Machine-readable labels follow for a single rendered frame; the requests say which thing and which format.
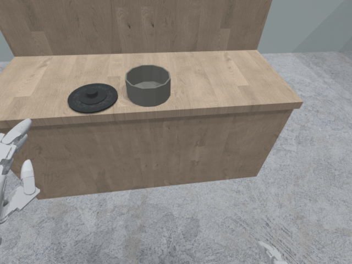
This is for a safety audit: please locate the right robot hand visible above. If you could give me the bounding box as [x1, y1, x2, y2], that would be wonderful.
[257, 241, 288, 264]

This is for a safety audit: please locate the knob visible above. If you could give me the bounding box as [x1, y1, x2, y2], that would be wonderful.
[86, 88, 98, 97]

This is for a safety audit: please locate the table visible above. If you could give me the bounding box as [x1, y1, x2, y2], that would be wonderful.
[0, 0, 303, 200]

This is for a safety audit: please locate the lid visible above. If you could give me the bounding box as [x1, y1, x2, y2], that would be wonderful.
[68, 83, 118, 114]

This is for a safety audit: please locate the pot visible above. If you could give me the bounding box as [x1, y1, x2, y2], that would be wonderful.
[125, 65, 171, 107]

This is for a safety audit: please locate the left robot hand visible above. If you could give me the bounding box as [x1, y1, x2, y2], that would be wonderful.
[0, 118, 40, 224]

